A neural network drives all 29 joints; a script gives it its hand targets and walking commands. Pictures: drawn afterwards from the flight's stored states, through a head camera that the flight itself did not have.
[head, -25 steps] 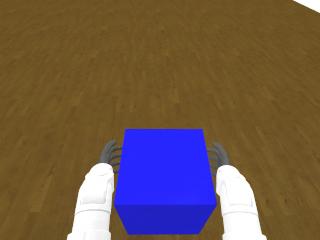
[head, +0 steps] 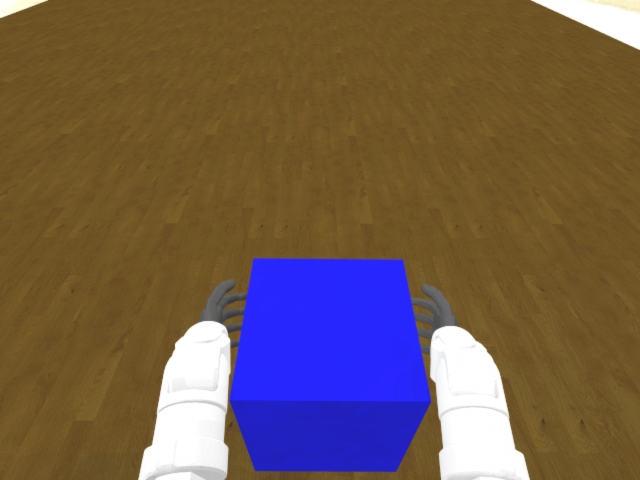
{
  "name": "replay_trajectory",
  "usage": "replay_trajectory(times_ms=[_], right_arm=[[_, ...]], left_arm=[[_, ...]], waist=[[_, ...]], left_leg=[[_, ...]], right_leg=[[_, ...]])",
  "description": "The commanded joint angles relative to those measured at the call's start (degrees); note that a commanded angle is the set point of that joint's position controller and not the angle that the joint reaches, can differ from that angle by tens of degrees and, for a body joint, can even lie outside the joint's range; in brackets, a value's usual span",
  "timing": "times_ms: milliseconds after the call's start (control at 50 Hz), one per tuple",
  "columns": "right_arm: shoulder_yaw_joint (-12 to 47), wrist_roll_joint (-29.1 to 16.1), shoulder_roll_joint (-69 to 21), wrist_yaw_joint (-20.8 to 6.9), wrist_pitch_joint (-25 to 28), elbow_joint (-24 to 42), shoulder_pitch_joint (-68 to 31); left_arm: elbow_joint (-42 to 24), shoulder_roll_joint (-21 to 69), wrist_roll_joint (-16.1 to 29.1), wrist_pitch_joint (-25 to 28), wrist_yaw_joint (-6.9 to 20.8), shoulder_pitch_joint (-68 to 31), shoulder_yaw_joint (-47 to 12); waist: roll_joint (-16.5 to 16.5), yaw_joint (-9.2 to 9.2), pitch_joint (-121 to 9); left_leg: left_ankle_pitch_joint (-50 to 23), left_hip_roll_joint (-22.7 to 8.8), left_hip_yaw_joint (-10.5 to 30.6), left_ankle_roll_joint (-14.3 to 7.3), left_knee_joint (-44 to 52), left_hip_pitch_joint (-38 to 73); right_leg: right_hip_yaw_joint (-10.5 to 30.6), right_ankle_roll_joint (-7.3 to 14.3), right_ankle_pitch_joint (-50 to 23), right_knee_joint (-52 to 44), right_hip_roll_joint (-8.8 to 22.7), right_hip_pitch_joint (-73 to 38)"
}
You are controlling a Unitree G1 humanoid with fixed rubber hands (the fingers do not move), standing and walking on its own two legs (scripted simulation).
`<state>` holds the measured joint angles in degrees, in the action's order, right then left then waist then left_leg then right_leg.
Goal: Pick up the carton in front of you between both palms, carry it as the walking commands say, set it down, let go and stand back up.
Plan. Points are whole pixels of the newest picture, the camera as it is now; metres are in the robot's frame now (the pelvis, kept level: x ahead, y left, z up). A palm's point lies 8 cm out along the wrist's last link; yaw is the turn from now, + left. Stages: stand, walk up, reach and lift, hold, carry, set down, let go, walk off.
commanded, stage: hold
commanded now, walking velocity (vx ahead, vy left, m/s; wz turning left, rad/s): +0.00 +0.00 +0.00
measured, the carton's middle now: (327, 368) +0.30 +0.00 -0.03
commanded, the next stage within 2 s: set down in 0.14 s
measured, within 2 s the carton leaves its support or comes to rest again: neither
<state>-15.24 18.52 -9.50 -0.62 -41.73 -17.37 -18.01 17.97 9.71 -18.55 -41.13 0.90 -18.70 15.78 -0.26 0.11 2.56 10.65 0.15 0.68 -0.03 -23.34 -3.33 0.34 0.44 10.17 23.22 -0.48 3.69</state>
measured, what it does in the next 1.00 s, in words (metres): lowers itself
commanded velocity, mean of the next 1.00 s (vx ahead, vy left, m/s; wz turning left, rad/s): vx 0.00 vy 0.00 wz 0.00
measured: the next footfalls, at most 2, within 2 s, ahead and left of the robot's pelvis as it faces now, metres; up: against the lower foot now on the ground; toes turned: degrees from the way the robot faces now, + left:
none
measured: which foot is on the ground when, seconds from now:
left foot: down 0.00-1.00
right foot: down 0.00-1.00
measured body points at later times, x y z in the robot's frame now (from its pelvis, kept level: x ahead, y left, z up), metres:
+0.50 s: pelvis +0.01 +0.00 -0.01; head +0.03 +0.00 +0.44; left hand +0.35 +0.15 +0.00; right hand +0.35 -0.15 +0.00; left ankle +0.04 +0.12 -0.74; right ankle +0.04 -0.11 -0.74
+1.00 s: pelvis -0.03 +0.00 -0.12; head +0.18 +0.00 +0.28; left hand +0.38 +0.16 -0.19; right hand +0.39 -0.15 -0.20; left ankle +0.04 +0.12 -0.74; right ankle +0.04 -0.12 -0.74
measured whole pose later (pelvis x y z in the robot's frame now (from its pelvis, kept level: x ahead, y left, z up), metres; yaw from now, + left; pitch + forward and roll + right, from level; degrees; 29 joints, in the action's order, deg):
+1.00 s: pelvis -0.03 +0.00 -0.12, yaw +0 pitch +35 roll +0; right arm -22.7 12.9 -5.4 1.4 -10.9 -33.6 -37.4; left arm 30.2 8.7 -12.9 -10.8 -2.6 -35.8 25.4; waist 0.0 1.0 -9.2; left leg 22.5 4.1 4.2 1.3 -66.7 -79.2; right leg 4.4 -1.0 21.8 66.7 -3.9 79.7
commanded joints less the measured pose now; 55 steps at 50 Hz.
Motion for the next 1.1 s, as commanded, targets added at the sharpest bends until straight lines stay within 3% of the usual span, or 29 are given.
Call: replay_trajectory(times_ms=[0, 240, 360, 480, 540, 620, 720, 800, 880, 940, 1080], right_arm=[[28.85, -15.30, -54.02, -15.36, 2.43, 0.25, -30.62], [25.19, -13.94, -54.03, -15.28, 3.43, -4.76, -35.47], [14.54, -6.87, -49.95, -13.52, 8.10, -13.57, -39.40], [6.14, 0.12, -39.64, -10.70, 17.09, -17.07, -33.59], [8.42, -0.49, -38.42, -10.38, 23.57, -16.78, -30.77], [16.99, -4.88, -42.25, -10.04, 31.77, -16.10, -34.56], [26.73, -9.16, -45.92, -8.95, 37.18, -13.36, -38.00], [29.45, -10.52, -45.72, -8.40, 36.60, -12.46, -39.70], [27.35, -10.11, -45.84, -8.88, 33.72, -15.39, -43.21], [24.68, -9.37, -46.49, -9.41, 31.31, -18.16, -46.60], [20.76, -9.01, -46.38, -9.42, 29.56, -22.53, -53.23]], left_arm=[[1.24, 54.14, 14.87, 1.93, 15.34, -28.74, -28.44], [5.52, 53.97, 13.03, 3.04, 15.31, -33.85, -24.93], [13.98, 50.62, 5.99, 7.50, 13.34, -37.89, -14.28], [16.49, 40.77, -0.51, 16.31, 9.67, -31.99, -5.66], [16.06, 39.92, -0.15, 22.71, 9.11, -29.27, -7.70], [15.23, 44.51, 3.70, 31.03, 8.40, -32.45, -16.06], [12.06, 47.20, 8.60, 36.51, 7.37, -36.32, -25.89], [11.03, 47.84, 10.47, 35.92, 6.60, -37.86, -28.92], [13.05, 48.20, 10.06, 32.83, 7.24, -41.64, -26.98], [15.77, 48.94, 9.21, 30.30, 8.07, -44.87, -24.09], [19.95, 48.48, 9.03, 28.55, 8.27, -51.44, -19.86]], waist=[[0.60, 0.08, -10.47], [0.64, 0.50, -9.44], [0.27, 0.26, -6.56], [0.23, 0.31, -10.16], [0.40, 0.05, -17.35], [0.12, 0.44, -31.75], [0.88, 0.85, -53.64], [0.79, 0.75, -60.72], [0.80, 0.64, -56.36], [1.10, 0.73, -53.38], [1.32, 1.07, -56.25]], left_leg=[[6.45, 3.32, 3.44, -1.71, 5.41, -1.72], [6.67, 3.52, 3.29, -1.66, 4.16, -3.10], [6.19, 3.91, 3.50, -1.76, 0.49, -7.28], [-3.88, 5.06, 3.19, -0.58, -6.02, -16.04], [-10.60, 5.97, 3.11, 0.15, -10.45, -19.69], [-17.93, 6.75, 2.96, 1.15, -18.13, -24.47], [-24.15, 7.28, 2.61, 2.03, -27.72, -33.56], [-19.56, 7.87, 2.03, 2.22, -32.47, -39.12], [-5.16, 8.39, 0.90, 2.38, -35.27, -48.33], [1.66, 8.53, 0.35, 2.14, -37.67, -55.00], [3.85, 9.03, -0.40, 2.11, -45.46, -64.53]], right_leg=[[4.05, 0.84, 6.81, -5.34, -2.97, -1.09], [4.34, 0.53, 7.40, -4.45, -2.63, -0.21], [3.97, 0.96, 7.00, -0.77, -3.26, 5.40], [3.57, 0.54, -4.42, 6.53, -4.64, 13.65], [3.08, -0.04, -10.98, 11.05, -5.16, 17.62], [3.07, -0.54, -17.48, 18.48, -6.19, 23.29], [3.49, -1.44, -26.02, 28.59, -6.82, 27.54], [2.51, -2.12, -19.35, 33.15, -7.50, 36.77], [1.60, -1.85, -5.32, 35.82, -7.82, 46.43], [1.01, -1.53, 1.47, 38.10, -8.07, 52.05], [0.19, -1.53, 3.97, 45.67, -8.67, 62.05]])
